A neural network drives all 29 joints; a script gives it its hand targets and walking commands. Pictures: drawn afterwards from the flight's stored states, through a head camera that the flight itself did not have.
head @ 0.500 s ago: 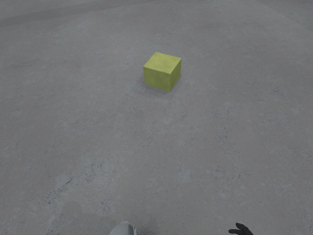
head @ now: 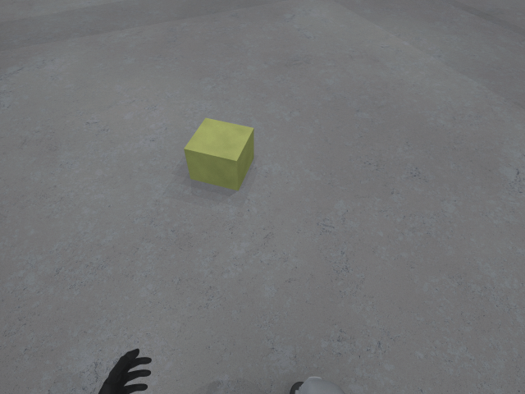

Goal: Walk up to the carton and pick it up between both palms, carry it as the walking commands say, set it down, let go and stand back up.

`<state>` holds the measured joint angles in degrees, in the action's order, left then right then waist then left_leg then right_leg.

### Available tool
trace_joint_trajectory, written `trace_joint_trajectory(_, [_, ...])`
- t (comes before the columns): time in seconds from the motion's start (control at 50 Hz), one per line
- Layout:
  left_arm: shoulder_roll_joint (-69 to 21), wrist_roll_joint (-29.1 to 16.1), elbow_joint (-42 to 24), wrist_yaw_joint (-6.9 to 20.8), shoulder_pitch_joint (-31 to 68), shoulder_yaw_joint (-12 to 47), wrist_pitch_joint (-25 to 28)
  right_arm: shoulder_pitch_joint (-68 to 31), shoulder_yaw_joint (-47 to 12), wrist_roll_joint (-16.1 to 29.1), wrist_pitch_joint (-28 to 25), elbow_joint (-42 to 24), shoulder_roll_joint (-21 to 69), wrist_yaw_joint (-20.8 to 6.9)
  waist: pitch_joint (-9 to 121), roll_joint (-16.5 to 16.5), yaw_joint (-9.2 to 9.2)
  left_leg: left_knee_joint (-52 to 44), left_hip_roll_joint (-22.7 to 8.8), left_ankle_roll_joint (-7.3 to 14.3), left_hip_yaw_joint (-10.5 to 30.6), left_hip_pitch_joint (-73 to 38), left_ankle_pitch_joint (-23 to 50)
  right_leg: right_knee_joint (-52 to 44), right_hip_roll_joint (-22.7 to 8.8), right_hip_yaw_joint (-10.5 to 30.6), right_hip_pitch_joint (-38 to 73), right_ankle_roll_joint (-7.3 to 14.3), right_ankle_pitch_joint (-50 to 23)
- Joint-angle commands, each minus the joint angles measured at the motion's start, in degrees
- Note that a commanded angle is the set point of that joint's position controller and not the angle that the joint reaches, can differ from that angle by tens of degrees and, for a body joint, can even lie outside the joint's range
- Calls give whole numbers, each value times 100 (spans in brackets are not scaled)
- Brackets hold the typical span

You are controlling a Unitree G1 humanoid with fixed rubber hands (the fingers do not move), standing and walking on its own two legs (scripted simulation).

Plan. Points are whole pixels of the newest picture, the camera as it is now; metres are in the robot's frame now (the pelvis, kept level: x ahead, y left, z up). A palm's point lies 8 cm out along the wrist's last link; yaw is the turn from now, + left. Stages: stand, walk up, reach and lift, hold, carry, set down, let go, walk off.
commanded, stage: walk up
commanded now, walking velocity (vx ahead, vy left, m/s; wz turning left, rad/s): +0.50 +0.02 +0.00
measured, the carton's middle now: (221, 153) +1.33 +0.05 -0.67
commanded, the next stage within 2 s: none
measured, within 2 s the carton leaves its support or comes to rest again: neither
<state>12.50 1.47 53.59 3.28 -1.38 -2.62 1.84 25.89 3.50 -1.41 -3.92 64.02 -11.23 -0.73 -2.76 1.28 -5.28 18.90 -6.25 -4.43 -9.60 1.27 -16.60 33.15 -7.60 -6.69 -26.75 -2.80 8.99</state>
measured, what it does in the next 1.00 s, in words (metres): walks ahead: right foot, then left foot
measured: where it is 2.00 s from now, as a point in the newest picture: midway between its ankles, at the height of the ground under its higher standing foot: (227, 245)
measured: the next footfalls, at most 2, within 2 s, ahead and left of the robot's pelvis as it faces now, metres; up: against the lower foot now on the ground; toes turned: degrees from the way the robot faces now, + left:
right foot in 0.04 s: +0.17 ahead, -0.15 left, +0.00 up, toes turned -10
left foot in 0.48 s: +0.37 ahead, +0.15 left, +0.00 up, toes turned +12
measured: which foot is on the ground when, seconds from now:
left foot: down 0.00-0.04, up 0.06-0.46, down 0.48-0.98, up 1.00-1.00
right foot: up 0.00-0.02, down 0.04-0.48, up 0.50-0.96, down 0.98-1.00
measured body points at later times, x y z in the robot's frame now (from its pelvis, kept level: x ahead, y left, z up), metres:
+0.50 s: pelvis +0.24 +0.03 -0.02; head +0.27 +0.04 +0.43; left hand +0.10 +0.26 -0.16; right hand +0.42 -0.19 -0.14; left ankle +0.33 +0.14 -0.74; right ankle +0.13 -0.13 -0.73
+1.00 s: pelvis +0.47 -0.02 -0.01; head +0.50 -0.03 +0.43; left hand +0.66 +0.20 -0.13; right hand +0.34 -0.24 -0.16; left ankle +0.33 +0.14 -0.72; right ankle +0.56 -0.13 -0.74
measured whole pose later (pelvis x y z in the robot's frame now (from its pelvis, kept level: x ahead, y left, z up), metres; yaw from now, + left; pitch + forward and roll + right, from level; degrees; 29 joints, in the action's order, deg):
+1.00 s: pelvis +0.47 -0.02 -0.01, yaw +1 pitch +0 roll +1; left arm 11.1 1.9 54.8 1.9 0.8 -2.1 3.7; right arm 27.8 2.8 -1.4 -3.1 65.1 -10.0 -0.2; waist -3.6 -0.6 -5.8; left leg 35.4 -7.2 -3.1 -7.8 4.4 -25.8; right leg 29.7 -5.0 -8.5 -23.0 0.3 5.7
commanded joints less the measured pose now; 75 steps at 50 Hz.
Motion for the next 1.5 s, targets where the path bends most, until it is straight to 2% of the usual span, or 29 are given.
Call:
trace_joint_trajectory(0.0, [480, 45, 144, -109, -1000, -191, 141, -281, 91, -15, 5, -223, -947, 31, 234, -812, 706, 566, -595, 748, 248, 1311, 99, -348, 311, -523, 2039, -27, 379])
trace_joint_trajectory(0.02, [742, 58, 351, -191, -1585, -279, 202, -55, 32, -28, 11, -202, -720, 56, 546, 314, 1039, 2077, -329, 630, 97, 2159, 61, -603, 114, -136, 3187, 71, 808])
trace_joint_trajectory(0.04, [1577, 68, 522, -311, -2539, -430, 222, -320, -75, 38, -21, -583, -156, 64, 905, 3103, 1541, 4374, 329, 373, -66, 3740, -1761, -1928, -1745, 2515, 3805, 602, 1717])
trace_joint_trajectory(0.06, [1678, 15, 653, -306, -2719, -413, 192, -431, -90, -80, -8, -678, -345, 94, 1091, 1971, 1387, 5507, 140, 394, 651, 4006, -1643, -2543, -2380, 4053, 3534, 1146, 2261])
trace_joint_trajectory(0.08, [1390, -39, 565, -315, -2207, -322, 193, -616, -7, -81, 47, -603, -464, 75, 269, 563, 1092, 5491, -314, 319, 1006, 3799, -607, -2420, -2330, 3552, 2396, 912, 2004])
trace_joint_trajectory(0.12, [763, -52, 520, -335, -1284, -187, 267, -533, 38, -25, 97, -614, -305, -41, -128, 114, 584, 5149, -520, 305, 1192, 3423, 163, -2396, -1753, 2310, 1776, 980, 709])
trace_joint_trajectory(0.26, [795, 20, 603, -342, -2077, -263, 346, -1436, -18, -27, 381, -956, -253, -267, -137, 1203, 770, 3593, -190, 193, 613, 3335, 494, -2284, -1248, 1060, 2122, 739, -438])
trace_joint_trajectory(0.36, [632, 22, 639, -309, -2193, -197, 312, -2425, -134, 73, 279, -1101, -165, -350, -398, 1207, 867, 1518, 77, 95, 91, 2417, 721, -2520, -798, 303, 1717, 627, 285])
trace_joint_trajectory(0.42, [633, -48, 804, -302, -2188, -122, 230, -1967, -91, 24, 153, -939, -441, -275, 57, 869, 423, 984, 305, 249, -215, 947, 764, -1525, -668, 64, 1457, 695, -204])
trace_joint_trajectory(0.46, [471, -76, 602, -274, -2163, -49, 267, -460, 112, -77, 2, -488, -1029, -144, 1020, -142, -134, 955, -105, 503, 325, -902, 251, 619, -207, -231, 543, 512, -123])
trace_joint_trajectory(0.48, [87, -129, 425, -310, -2235, -9, 311, 414, 325, -168, -54, -383, -1787, 10, 1408, -2207, -497, -75, -1968, 1185, 3050, -1960, -721, 2874, 488, -339, -1161, 248, 1852])
trace_joint_trajectory(0.5, [346, -55, 268, -322, -1889, -113, 309, 733, 331, -67, -31, -303, -1902, 36, 1669, -2129, -542, -440, -2296, 1438, 3522, -1993, -327, 3787, 283, 388, -1612, 323, 2291])
trace_joint_trajectory(0.56, [173, -10, 403, -287, -1551, -19, 244, -375, 139, 25, -86, -546, -898, 45, 418, -298, 27, -624, -1931, 1401, 2744, -122, 412, 3986, -319, 651, -1665, 246, 1065])
trace_joint_trajectory(0.64, [17, -3, 426, -122, -1890, -57, -81, -1090, 30, -2, -183, -641, -650, 50, -95, -1215, 631, -1058, -1335, 998, 1467, 1125, 310, 2722, -366, 624, -740, -29, 181])
trace_joint_trajectory(0.7, [210, -5, 81, -87, -888, -172, -186, -422, 50, 15, -161, -425, -757, 106, -216, -568, 353, -1339, -1542, 1139, 1764, 906, 112, 2134, -269, 523, -929, -29, -201])
trace_joint_trajectory(0.8, [39, -108, -145, 87, 2, -6, -130, -443, 48, -33, -152, -434, -703, 66, -519, -1646, 284, -1489, -1043, 764, 776, 870, 103, 382, 28, 104, -445, -15, -781])
trace_joint_trajectory(0.92, [120, 21, -24, -56, 96, 13, 113, 245, 128, -11, -3, -127, -913, 74, -238, -1097, 244, -278, -902, 889, 406, 178, 1064, -702, 411, -382, 612, 58, 185])
trace_joint_trajectory(0.94, [407, 18, 258, -156, -870, -97, 198, 168, 88, 50, 30, -60, -817, 80, 365, -198, 692, 982, -660, 699, 283, 804, 1400, -1057, 321, -162, 2209, 189, -53])
trace_joint_trajectory(0.96, [1000, 78, 489, -248, -1834, -245, 257, 129, -6, 13, -1, -294, -554, 87, 932, 512, 1043, 2834, -152, 419, -7, 2253, 803, -1183, -721, 1144, 3626, 601, 260])
trace_joint_trajectory(0.98, [1816, 89, 686, -346, -2922, -422, 256, 184, -61, -8, -35, -424, -307, 74, 1542, 1476, 1452, 4833, 570, 326, 156, 3825, -1497, -1930, -2408, 3708, 4574, 1038, 778])
trace_joint_trajectory(1.02, [1321, -13, 529, -361, -1796, -350, 162, -143, 18, -61, 55, -563, -478, 27, 833, 415, 863, 5289, -197, 366, 1051, 3631, -540, -2173, -2210, 3345, 2830, 1005, 1732])
trace_joint_trajectory(1.06, [808, -70, 427, -339, -1103, -300, 208, -66, 33, 33, 130, -400, -223, -43, 142, 1295, 589, 5060, -271, 225, 888, 3067, 153, -2365, -1351, 2071, 1794, 672, 1264])
trace_joint_trajectory(1.1, [453, -126, 476, -315, -1345, -188, 306, -90, 59, -49, 268, -415, -24, -89, 32, 686, 543, 4852, -333, 261, 981, 2976, 503, -2324, -1279, 1421, 1591, 647, 412])
trace_joint_trajectory(1.16, [462, -40, 610, -335, -1975, -223, 371, -552, 50, -75, 364, -573, -98, -141, 213, 1284, 683, 4306, -201, 199, 697, 3376, 598, -2077, -1105, 1078, 2266, 610, -961])
trace_joint_trajectory(1.36, [851, -2, 707, -445, -2511, -283, 231, -2603, -123, 14, 302, -1076, -148, -369, -465, 914, 960, 1074, 161, 240, 188, 2322, 1103, -2110, -1155, 542, 1948, 519, -1382])
trace_joint_trajectory(1.42, [695, -41, 583, -395, -2139, -214, 213, -879, 39, -19, 178, -658, -735, -195, 708, 576, 199, 382, 56, 508, 449, 303, 1063, -171, -599, -79, 1800, 208, -1591])
trace_joint_trajectory(1.44, [185, -68, 821, -393, -2664, -104, 168, 13, 176, -126, -4, -512, -1304, -93, 1370, -254, -135, 524, -1161, 693, 1751, -1234, 1856, 1646, 177, -478, 571, 114, 586])
trace_joint_trajectory(1.46, [-101, -140, 761, -459, -3160, -61, 179, 478, 280, -107, -33, -458, -1806, 34, 1989, -1982, -217, 7, -2492, 1218, 3211, -1768, 2389, 2912, 430, 130, -400, 103, 2626])
trace_joint_trajectory(1.48, [277, -125, 727, -439, -2612, -168, 142, 140, 247, -4, -28, -404, -1604, 72, 1799, -1451, -97, -1, -2230, 1283, 3114, -1240, 2365, 3397, 172, 613, -409, 199, 2402])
